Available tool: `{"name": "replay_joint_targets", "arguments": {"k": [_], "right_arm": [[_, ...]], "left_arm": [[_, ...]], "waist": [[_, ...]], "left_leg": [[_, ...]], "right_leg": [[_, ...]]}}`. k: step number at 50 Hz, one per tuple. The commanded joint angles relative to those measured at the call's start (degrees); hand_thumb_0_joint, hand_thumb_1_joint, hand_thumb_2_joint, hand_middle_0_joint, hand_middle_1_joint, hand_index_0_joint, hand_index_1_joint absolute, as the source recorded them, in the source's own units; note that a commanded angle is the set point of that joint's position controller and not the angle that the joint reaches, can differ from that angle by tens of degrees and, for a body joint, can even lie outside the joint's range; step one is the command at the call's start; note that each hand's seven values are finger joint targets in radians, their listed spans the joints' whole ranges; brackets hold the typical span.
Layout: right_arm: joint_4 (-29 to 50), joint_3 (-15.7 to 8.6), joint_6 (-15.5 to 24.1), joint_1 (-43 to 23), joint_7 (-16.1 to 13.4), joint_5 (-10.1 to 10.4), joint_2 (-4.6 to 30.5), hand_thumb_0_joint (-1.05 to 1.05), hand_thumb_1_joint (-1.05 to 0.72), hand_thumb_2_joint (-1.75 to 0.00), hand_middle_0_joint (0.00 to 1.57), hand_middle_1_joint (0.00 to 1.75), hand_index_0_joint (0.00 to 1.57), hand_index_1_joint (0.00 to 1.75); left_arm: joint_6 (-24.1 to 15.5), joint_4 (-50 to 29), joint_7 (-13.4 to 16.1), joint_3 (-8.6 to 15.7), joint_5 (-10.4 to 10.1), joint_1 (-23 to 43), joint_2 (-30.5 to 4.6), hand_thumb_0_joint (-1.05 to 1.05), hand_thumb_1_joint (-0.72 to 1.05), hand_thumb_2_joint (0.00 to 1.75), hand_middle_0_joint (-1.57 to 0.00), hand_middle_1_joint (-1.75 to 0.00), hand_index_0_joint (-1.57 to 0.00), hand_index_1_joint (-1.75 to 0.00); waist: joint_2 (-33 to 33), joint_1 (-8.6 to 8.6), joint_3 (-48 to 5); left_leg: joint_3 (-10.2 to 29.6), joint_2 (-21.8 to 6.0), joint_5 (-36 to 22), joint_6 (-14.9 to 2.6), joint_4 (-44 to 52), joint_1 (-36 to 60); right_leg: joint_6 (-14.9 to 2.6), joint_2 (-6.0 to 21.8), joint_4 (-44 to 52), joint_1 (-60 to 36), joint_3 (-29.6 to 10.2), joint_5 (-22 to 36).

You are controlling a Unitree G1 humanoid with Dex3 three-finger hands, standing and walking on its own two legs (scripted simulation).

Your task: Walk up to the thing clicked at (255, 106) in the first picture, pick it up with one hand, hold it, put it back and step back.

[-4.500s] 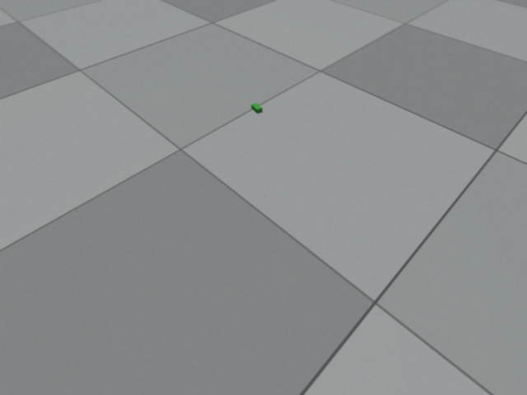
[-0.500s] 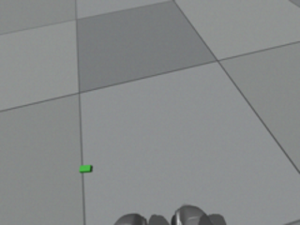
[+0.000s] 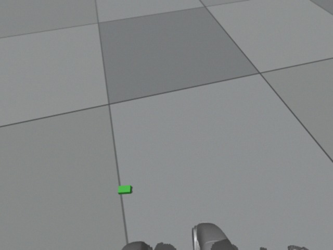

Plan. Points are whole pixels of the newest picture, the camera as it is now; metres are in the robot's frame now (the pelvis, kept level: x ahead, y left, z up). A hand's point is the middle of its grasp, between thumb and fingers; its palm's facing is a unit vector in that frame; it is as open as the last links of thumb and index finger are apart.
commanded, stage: walk up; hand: left
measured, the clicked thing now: (124, 189) +0.51 +0.25 -0.72
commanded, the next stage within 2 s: stand in 2.00 s
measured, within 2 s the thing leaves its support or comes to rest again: neither
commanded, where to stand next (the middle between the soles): +0.11 +0.03 m, yaw -4 degrees
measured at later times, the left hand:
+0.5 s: hand out of the picture +0.15 +0.32 -0.12, palm faces -0.09 -0.93 -0.36, open 7.4 cm
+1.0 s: hand out of the picture +0.14 +0.25 -0.10, palm faces -0.11 -0.93 -0.36, open 7.4 cm
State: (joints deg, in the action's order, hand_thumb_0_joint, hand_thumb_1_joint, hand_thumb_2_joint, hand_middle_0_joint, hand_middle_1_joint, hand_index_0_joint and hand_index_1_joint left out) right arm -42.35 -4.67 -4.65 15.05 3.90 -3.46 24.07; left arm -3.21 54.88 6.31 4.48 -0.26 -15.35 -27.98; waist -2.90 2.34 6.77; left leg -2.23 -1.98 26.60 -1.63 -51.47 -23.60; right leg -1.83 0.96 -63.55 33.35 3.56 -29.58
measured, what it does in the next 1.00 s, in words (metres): steps on the spot: right foot, then right foot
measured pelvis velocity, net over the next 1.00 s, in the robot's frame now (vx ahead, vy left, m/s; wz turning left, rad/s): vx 0.03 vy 0.01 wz -0.08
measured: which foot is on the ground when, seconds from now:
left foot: down 0.00-1.00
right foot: up 0.00-0.08, down 0.10-0.26, up 0.28-0.58, down 0.60-1.00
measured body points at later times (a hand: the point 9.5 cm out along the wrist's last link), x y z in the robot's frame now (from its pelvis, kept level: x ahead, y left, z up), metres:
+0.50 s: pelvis +0.02 +0.07 +0.04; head +0.05 +0.07 +0.49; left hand +0.16 +0.36 -0.09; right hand +0.10 -0.24 -0.08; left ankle +0.02 +0.12 -0.70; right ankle +0.02 -0.09 -0.68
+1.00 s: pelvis +0.03 +0.01 +0.05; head +0.03 +0.00 +0.50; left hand +0.15 +0.30 -0.07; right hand +0.07 -0.29 -0.09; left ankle +0.02 +0.12 -0.70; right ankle +0.01 -0.09 -0.70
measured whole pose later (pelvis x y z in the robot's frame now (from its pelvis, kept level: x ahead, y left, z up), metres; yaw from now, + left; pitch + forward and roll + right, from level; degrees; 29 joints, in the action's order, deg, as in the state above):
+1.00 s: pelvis +0.03 +0.01 +0.05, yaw -5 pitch -2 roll +1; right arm -65.0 -1.1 0.3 5.7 1.3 -0.8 20.8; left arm -1.6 66.1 0.2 0.1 0.8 -3.4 -18.5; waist -1.4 0.6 2.8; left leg -6.8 -0.5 12.0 -0.7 -18.7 -4.7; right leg -1.0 0.0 -21.7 7.7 1.4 -12.0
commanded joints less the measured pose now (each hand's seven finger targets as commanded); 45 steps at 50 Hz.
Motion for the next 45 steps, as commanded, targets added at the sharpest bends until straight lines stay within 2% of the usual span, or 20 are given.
{"name": "replay_joint_targets", "arguments": {"k": [1,3,4,5,6,7,8,10,11,12,13,15,17,20,23,28,30,34,39,45], "right_arm": [[3.18,-3.44,2.98,-0.42,-2.73,1.88,14.13,0.0,-0.9,-0.9,0.2,0.3,0.2,0.3],[2.18,-2.0,3.97,-2.11,-3.55,3.23,12.83,0.0,-0.9,-0.9,0.2,0.3,0.2,0.3],[1.92,-0.87,4.7,-2.44,-3.73,3.91,11.06,0.0,-0.9,-0.9,0.2,0.3,0.2,0.3],[1.69,-0.1,5.55,-1.93,-3.86,4.21,9.5,0.0,-0.9,-0.9,0.2,0.3,0.2,0.3],[0.74,0.29,5.83,-0.52,-3.97,4.17,8.37,0.0,-0.9,-0.9,0.2,0.3,0.2,0.3],[-1.23,-0.69,5.39,-0.84,-4.92,3.97,10.68,0.0,-0.9,-0.9,0.2,0.3,0.2,0.3],[-2.91,-0.82,5.6,0.04,-5.14,3.72,10.85,0.0,-0.9,-0.9,0.2,0.3,0.2,0.3],[-5.71,-0.55,6.81,0.88,-4.77,3.56,10.44,0.0,-0.9,-0.9,0.2,0.3,0.2,0.3],[-5.76,-0.5,7.59,-1.06,-4.79,2.9,12.05,0.0,-0.9,-0.9,0.2,0.3,0.2,0.3],[-5.99,-0.57,8.08,-2.62,-4.86,3.06,13.28,0.0,-0.9,-0.9,0.2,0.3,0.2,0.3],[-7.1,-0.35,8.33,-2.75,-4.83,3.13,13.43,0.0,-0.9,-0.9,0.2,0.3,0.2,0.3],[-8.92,-0.19,8.69,-2.92,-5.28,2.82,12.89,0.0,-0.9,-0.9,0.2,0.3,0.2,0.3],[-10.42,-0.18,9.02,-3.86,-5.86,2.98,12.06,0.0,-0.9,-0.9,0.2,0.3,0.2,0.3],[-11.86,-0.14,8.45,-5.21,-6.39,3.08,10.59,0.0,-0.9,-0.9,0.2,0.3,0.2,0.3],[-13.09,-0.44,7.61,-5.57,-6.44,2.86,10.19,0.0,-0.9,-0.9,0.2,0.3,0.2,0.3],[-13.11,-0.39,6.69,-10.17,-5.67,2.58,9.95,0.0,-0.9,-0.9,0.2,0.3,0.2,0.3],[-13.15,0.12,6.5,-11.96,-5.05,3.03,9.29,0.0,-0.9,-0.9,0.2,0.3,0.2,0.3],[-14.54,0.82,6.54,-13.44,-4.3,2.75,8.61,0.0,-0.9,-0.9,0.2,0.3,0.2,0.3],[-16.89,1.26,6.44,-13.85,-3.47,2.65,8.45,0.0,-0.9,-0.9,0.2,0.3,0.2,0.3],[-18.98,1.39,6.42,-12.4,-3.41,2.68,8.2,0.0,-0.9,-0.9,0.2,0.3,0.2,0.3]], "left_arm": [[-1.5,-4.66,-1.64,1.87,1.29,-1.19,-8.04,0.0,0.9,0.9,-0.2,-0.3,-0.2,-0.3],[-1.44,-4.78,-2.53,1.56,1.76,-1.36,-6.21,0.0,0.9,0.9,-0.2,-0.3,-0.2,-0.3],[-1.66,-4.64,-2.64,1.85,1.92,-2.07,-7.06,0.0,0.9,0.9,-0.2,-0.3,-0.2,-0.3],[-1.92,-4.92,-2.65,2.66,2.38,-3.01,-10.09,0.0,0.9,0.9,-0.2,-0.3,-0.2,-0.3],[-2.23,-5.66,-2.8,3.17,2.13,-1.03,-12.7,0.0,0.9,0.9,-0.2,-0.3,-0.2,-0.3],[-1.87,-6.09,-3.38,2.24,1.02,2.71,-12.2,0.0,0.9,0.9,-0.2,-0.3,-0.2,-0.3],[-1.71,-6.32,-3.79,1.39,0.96,4.64,-10.38,0.0,0.9,0.9,-0.2,-0.3,-0.2,-0.3],[-1.15,-6.21,-4.33,-0.16,0.72,8.3,-7.23,0.0,0.9,0.9,-0.2,-0.3,-0.2,-0.3],[-0.56,-5.38,-4.7,-0.87,0.32,6.45,-4.81,0.0,0.9,0.9,-0.2,-0.3,-0.2,-0.3],[0.16,-3.93,-4.79,-0.82,0.36,7.17,-5.09,0.0,0.9,0.9,-0.2,-0.3,-0.2,-0.3],[0.73,-2.96,-4.71,-0.6,0.48,7.72,-5.81,0.0,0.9,0.9,-0.2,-0.3,-0.2,-0.3],[1.39,-2.17,-4.89,-1.03,0.04,8.52,-4.69,0.0,0.9,0.9,-0.2,-0.3,-0.2,-0.3],[1.94,-0.53,-4.84,-1.15,-0.33,8.51,-4.4,0.0,0.9,0.9,-0.2,-0.3,-0.2,-0.3],[1.93,0.68,-4.81,-1.49,-0.49,10.36,-4.06,0.0,0.9,0.9,-0.2,-0.3,-0.2,-0.3],[2.46,1.88,-4.76,-1.83,-0.41,12.07,-3.81,0.0,0.9,0.9,-0.2,-0.3,-0.2,-0.3],[2.41,3.51,-4.77,-2.29,0.3,13.39,-3.61,0.0,0.9,0.9,-0.2,-0.3,-0.2,-0.3],[1.6,4.66,-4.84,-2.26,0.84,13.59,-4.18,0.0,0.9,0.9,-0.2,-0.3,-0.2,-0.3],[1.04,5.39,-5.03,-2.15,0.82,14.46,-6.11,0.0,0.9,0.9,-0.2,-0.3,-0.2,-0.3],[0.46,6.48,-5.24,-2.25,1.01,16.09,-5.8,0.0,0.9,0.9,-0.2,-0.3,-0.2,-0.3],[0.06,7.29,-5.3,-1.87,1.09,16.37,-5.45,0.0,0.9,0.9,-0.2,-0.3,-0.2,-0.3]], "waist": [[-5.55,-1.25,-4.45],[-1.21,-3.57,-6.24],[1.15,-5.04,-7.95],[5.75,-5.7,-10.03],[9.89,-4.66,-10.79],[7.42,-2.78,-10.66],[6.02,-1.57,-10.03],[4.95,0.07,-10.69],[2.34,-1.5,-9.11],[2.68,-1.96,-7.1],[3.77,-2.23,-5.39],[-0.09,-1.41,-5.66],[-2.95,-1.65,-6.53],[-3.8,-1.27,-9.59],[-5.16,-0.67,-8.95],[-4.07,-1.38,-8.45],[-0.2,-2.07,-8.89],[4.51,-2.26,-10.13],[6.04,-1.92,-7.08],[5.6,-1.74,-8.28]], "left_leg": [[21.5,-14.65,-19.58,-11.83,19.66,4.86],[19.91,-14.94,-22.93,-9.42,17.27,3.0],[16.6,-13.36,-24.53,-6.29,14.71,-0.42],[13.42,-9.63,-26.22,-1.49,8.73,-4.31],[8.15,-2.79,-16.4,2.49,2.03,-7.23],[4.8,-1.01,2.98,1.28,4.27,0.01],[5.31,-0.89,1.48,0.32,7.63,3.7],[8.16,-3.23,-12.33,-1.48,18.86,12.11],[16.51,-8.43,-14.08,-3.72,25.06,12.76],[23.16,-13.99,-16.15,-5.12,28.03,11.12],[24.03,-16.35,-21.3,-5.35,28.42,11.53],[21.76,-16.09,-34.48,-1.5,30.45,17.54],[18.63,-15.23,-46.39,1.28,29.96,20.63],[10.55,-12.06,-54.69,2.78,28.21,26.35],[7.8,-10.13,-53.87,5.52,30.11,26.49],[5.89,-9.68,-36.01,1.99,32.36,22.34],[3.41,-7.98,-31.58,2.66,31.38,16.01],[2.25,-4.76,-16.08,1.77,33.68,15.83],[2.5,-4.36,-12.5,0.59,34.82,17.3],[2.63,-4.61,-15.34,0.79,35.44,19.68]], "right_leg": [[-0.78,0.11,10.89,-5.15,-0.82,1.31],[-1.62,-0.36,22.22,-14.47,-2.6,8.58],[-3.03,0.85,29.04,-22.5,-5.75,12.39],[-6.08,6.7,33.3,-28.57,-17.53,16.1],[-11.7,15.85,35.4,-30.17,-31.4,20.86],[-16.6,20.01,32.98,-21.79,-31.93,26.62],[-15.02,18.28,32.55,-18.46,-28.27,28.09],[-7.15,10.95,28.7,-13.44,-17.04,29.78],[-2.89,5.65,24.6,-10.24,-12.17,28.68],[-0.66,1.87,21.88,-10.03,-8.06,18.96],[-0.41,1.78,23.04,-10.2,-7.57,10.46],[-0.49,1.16,22.71,-7.61,-8.48,5.56],[-0.59,1.31,23.19,-9.03,-8.51,8.16],[-0.17,1.48,25.79,-10.54,-6.04,12.02],[0.65,0.48,26.64,-12.05,-4.98,11.65],[0.88,2.13,34.57,-17.35,-3.82,15.57],[0.53,4.28,40.19,-26.43,-6.15,27.55],[-0.57,8.17,39.73,-27.63,-10.33,29.97],[-0.15,8.27,44.85,-24.37,-11.9,25.53],[-0.11,8.48,46.86,-24.89,-12.33,27.34]]}}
